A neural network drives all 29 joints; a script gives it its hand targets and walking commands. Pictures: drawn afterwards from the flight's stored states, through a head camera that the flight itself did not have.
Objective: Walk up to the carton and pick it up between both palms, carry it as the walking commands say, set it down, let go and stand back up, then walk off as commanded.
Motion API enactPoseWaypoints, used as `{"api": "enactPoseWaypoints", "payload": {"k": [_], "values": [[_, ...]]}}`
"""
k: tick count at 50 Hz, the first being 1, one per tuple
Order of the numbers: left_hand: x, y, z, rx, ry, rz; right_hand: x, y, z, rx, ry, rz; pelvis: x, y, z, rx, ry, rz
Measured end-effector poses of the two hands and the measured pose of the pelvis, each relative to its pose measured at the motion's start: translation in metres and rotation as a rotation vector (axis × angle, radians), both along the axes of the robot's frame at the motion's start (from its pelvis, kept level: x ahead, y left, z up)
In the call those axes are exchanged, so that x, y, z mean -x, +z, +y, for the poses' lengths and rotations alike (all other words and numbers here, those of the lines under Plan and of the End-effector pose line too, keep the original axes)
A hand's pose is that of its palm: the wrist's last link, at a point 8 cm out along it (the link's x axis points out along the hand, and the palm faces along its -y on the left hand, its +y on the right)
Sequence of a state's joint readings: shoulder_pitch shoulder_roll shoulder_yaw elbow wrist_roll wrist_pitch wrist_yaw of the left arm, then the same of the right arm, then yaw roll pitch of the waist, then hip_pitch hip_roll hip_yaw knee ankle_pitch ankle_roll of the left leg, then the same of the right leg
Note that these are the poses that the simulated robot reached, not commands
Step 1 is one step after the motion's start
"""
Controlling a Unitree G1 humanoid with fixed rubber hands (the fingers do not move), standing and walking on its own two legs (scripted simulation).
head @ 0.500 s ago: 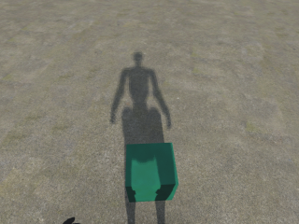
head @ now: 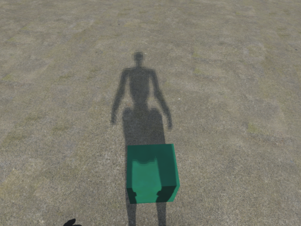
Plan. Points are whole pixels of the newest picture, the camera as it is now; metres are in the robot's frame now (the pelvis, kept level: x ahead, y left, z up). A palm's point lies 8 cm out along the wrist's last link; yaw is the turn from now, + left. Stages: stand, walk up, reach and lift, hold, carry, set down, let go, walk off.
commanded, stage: stand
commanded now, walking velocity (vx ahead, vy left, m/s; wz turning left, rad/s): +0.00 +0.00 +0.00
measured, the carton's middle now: (151, 174) +0.48 +0.00 -0.61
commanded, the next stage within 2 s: reach and lift in 0.08 s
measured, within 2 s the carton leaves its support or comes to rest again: neither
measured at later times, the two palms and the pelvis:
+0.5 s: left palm (76, 220) +0.16 +0.21 -0.12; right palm (233, 217) +0.17 -0.24 -0.13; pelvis +0.00 -0.02 -0.02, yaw +0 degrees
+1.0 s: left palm (100, 177) +0.31 +0.19 -0.20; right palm (210, 174) +0.32 -0.21 -0.19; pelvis -0.06 -0.03 -0.10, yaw +0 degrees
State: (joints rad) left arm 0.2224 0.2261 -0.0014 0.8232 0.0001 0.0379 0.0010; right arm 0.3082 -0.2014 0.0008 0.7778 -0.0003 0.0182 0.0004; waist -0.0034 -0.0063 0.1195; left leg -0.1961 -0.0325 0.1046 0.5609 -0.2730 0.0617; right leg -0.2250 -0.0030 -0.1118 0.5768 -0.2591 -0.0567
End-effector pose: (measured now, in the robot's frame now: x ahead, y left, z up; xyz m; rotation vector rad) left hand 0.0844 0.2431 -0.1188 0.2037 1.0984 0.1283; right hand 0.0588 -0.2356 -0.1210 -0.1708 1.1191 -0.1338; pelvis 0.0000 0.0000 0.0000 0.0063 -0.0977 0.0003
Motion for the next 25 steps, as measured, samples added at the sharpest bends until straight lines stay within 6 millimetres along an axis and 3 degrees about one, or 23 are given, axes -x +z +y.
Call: {"api": "enactPoseWaypoints", "payload": {"k": [6, 16, 21, 25], "values": [[-0.003, 0.0, -0.001, 0.004, -0.002, 0.007, -0.004, -0.001, 0.001, -0.005, 0.003, 0.01, 0.001, -0.001, 0.0, 0.001, 0.0, 0.002], [-0.049, 0.007, -0.016, 0.017, -0.033, -0.059, -0.092, 0.012, 0.007, -0.065, 0.083, -0.13, 0.003, -0.008, -0.007, -0.006, 0.0, -0.02], [-0.059, 0.004, -0.023, 0.018, -0.045, -0.072, -0.111, 0.01, 0.003, -0.061, 0.088, -0.15, 0.0, -0.012, -0.012, -0.012, -0.001, -0.003], [-0.072, -0.006, -0.029, 0.016, -0.061, -0.083, -0.115, -0.006, -0.001, -0.054, 0.089, -0.134, 0.002, -0.022, -0.017, -0.017, 0.001, 0.047]]}}
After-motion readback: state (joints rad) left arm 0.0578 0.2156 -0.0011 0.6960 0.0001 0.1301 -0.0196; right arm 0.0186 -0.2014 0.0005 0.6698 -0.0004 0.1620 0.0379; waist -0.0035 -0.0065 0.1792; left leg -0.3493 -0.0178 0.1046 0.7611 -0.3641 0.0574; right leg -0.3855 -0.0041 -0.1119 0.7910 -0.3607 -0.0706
